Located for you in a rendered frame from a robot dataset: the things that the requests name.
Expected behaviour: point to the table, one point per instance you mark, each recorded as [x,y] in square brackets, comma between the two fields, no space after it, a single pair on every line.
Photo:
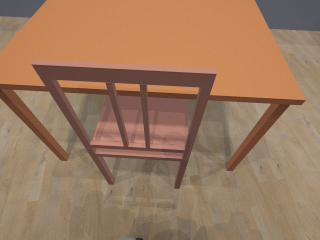
[230,36]

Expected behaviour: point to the chair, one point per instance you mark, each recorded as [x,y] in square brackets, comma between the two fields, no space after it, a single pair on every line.
[134,127]

